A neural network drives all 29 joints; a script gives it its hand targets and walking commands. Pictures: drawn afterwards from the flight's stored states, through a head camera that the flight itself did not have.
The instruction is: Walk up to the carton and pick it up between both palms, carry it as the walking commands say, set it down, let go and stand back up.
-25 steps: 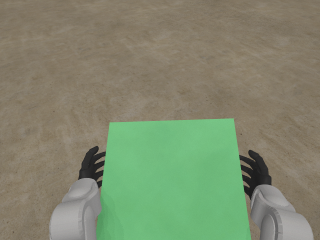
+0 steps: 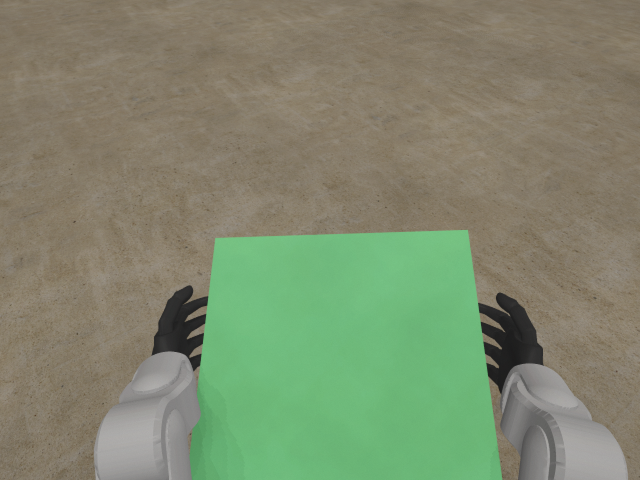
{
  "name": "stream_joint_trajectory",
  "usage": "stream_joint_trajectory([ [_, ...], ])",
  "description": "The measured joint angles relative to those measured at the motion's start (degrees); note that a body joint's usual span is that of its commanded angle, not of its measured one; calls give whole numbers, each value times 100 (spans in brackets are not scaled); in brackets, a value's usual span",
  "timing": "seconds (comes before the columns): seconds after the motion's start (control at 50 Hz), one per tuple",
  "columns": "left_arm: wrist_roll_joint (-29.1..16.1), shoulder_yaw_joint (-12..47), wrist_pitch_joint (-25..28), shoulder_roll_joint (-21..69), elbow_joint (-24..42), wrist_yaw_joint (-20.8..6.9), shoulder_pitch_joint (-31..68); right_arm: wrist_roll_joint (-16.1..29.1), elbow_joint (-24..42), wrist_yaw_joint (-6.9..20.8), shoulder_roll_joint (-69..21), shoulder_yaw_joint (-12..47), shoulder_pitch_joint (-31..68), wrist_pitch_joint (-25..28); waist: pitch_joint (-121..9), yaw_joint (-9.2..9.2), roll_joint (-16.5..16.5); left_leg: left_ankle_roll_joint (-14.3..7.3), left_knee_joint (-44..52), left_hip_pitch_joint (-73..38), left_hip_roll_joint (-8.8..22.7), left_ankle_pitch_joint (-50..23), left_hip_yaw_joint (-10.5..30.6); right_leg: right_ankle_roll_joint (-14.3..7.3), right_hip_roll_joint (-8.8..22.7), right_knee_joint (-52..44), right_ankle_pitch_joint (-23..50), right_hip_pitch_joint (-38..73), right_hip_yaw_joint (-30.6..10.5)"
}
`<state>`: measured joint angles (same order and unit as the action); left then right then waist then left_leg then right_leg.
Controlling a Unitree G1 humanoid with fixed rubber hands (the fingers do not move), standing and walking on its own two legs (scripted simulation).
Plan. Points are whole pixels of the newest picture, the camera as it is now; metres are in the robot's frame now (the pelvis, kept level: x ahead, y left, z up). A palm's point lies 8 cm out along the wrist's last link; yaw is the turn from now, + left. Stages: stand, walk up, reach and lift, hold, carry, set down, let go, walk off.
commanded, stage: carry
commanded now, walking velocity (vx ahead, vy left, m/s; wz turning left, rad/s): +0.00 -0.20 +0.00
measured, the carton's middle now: (344, 372) +0.26 +0.00 +0.02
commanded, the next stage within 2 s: none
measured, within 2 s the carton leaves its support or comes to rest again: neither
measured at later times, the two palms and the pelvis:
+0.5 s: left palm (299, 416) +0.18 +0.04 +0.11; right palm out of the picture +0.17 -0.31 +0.12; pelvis -0.06 -0.14 +0.01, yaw +0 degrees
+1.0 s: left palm out of the picture +0.10 -0.10 +0.10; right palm out of the picture +0.12 -0.45 +0.11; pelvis -0.12 -0.30 +0.01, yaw +2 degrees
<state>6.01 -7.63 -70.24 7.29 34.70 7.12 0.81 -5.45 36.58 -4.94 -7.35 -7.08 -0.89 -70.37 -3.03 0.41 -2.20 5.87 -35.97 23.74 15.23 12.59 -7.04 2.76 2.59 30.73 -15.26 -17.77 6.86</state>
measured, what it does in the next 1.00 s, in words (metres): steps to the right: left foot, then right foot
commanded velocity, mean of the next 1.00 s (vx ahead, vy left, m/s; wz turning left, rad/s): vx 0.00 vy -0.20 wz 0.00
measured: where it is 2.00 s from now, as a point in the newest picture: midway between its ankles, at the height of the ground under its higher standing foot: outside the picture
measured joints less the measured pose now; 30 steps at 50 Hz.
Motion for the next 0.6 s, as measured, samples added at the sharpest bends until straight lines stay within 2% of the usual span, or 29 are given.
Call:
stream_joint_trajectory([
  [0.02,23,22,6,3,-78,3,26,-15,-16,0,6,-32,32,-54,28,17,-55,-7,-252,86,-9,475,112,-84,-36,147,211,-67,60],
  [0.04,28,36,-18,2,-155,10,38,-20,-61,0,6,-65,38,-103,39,45,-54,-56,-678,216,-127,1029,228,-174,-25,320,137,-135,100],
  [0.08,9,30,-103,2,-263,4,21,-4,-177,0,3,-112,28,-181,37,90,4,-226,-1780,495,-459,1672,343,-320,20,469,-79,-197,155],
  [0.12,18,15,-113,6,-335,-13,-37,4,-272,-11,3,-105,6,-198,29,97,32,-332,-2471,580,-721,1724,253,-398,13,457,-102,-208,195],
  [0.14,23,-3,-93,8,-328,-23,-64,7,-299,-17,4,-83,16,-185,39,95,31,-340,-2515,527,-813,1712,164,-417,-11,443,-72,-217,217],
  [0.2,6,-56,-41,7,-250,-26,-78,39,-339,-24,-4,-45,42,-77,16,73,82,-393,-1677,148,-1048,1569,-103,-539,-113,484,-41,-333,315],
  [0.24,-13,-57,-17,6,-184,-5,-56,77,-320,-25,4,-62,94,-42,-24,59,115,-487,-421,-331,-1124,1054,-288,-611,-203,605,-73,-455,414],
  [0.26,-9,-76,-12,-2,-208,6,-29,74,-392,-17,0,-53,110,10,-46,46,223,-661,-268,-324,-1154,828,-316,-515,-188,725,-104,-558,369],
  [0.28,13,-83,-15,-1,-257,19,-43,56,-500,-4,1,-36,103,50,-74,0,281,-775,-263,-281,-1120,721,-334,-351,-251,999,-447,-703,205],
  [0.3,36,-81,-40,2,-279,31,-79,56,-579,3,3,-27,85,55,-88,-48,298,-817,-227,-280,-1050,655,-351,-224,-342,1457,-766,-881,3],
  [0.36,1,-51,-112,4,-212,19,-142,85,-530,22,-8,-46,-36,61,-73,-117,346,-708,91,-403,-859,422,-342,-45,-323,2780,-900,-1284,-327],
  [0.42,-42,-9,-82,-2,-171,16,-53,53,-387,59,-12,-85,-73,108,-4,-104,345,-517,382,-478,-643,155,-244,79,-112,2914,-687,-1283,-466],
  [0.46,-23,21,-79,-4,-160,16,26,53,-323,70,-10,-119,-54,117,-7,-92,315,-382,485,-459,-463,20,-189,118,-30,2593,-708,-1163,-519],
  [0.54,56,47,-70,-7,-75,2,112,33,-185,67,-5,-114,16,87,-76,17,163,-68,492,-286,-116,-161,-17,102,21,1343,-881,-616,-312],
  [0.58,99,27,-97,-7,-91,1,150,-26,-167,7,0,-47,76,2,-125,46,119,104,296,-122,14,-158,71,71,14,359,-683,-168,-134],
  [0.6,94,36,-99,-5,-125,9,181,-37,-163,9,8,-74,115,-30,-121,40,70,136,70,13,78,-86,144,25,-8,65,-166,-78,-74],
])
